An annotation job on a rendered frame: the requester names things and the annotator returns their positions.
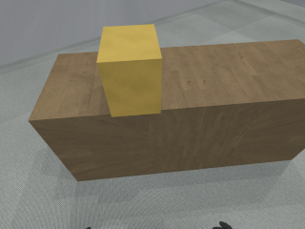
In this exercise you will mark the carton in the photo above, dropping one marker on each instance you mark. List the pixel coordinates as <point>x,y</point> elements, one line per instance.
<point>129,62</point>

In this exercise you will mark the pedestal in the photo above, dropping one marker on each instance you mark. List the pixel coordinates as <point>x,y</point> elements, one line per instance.
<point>221,105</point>

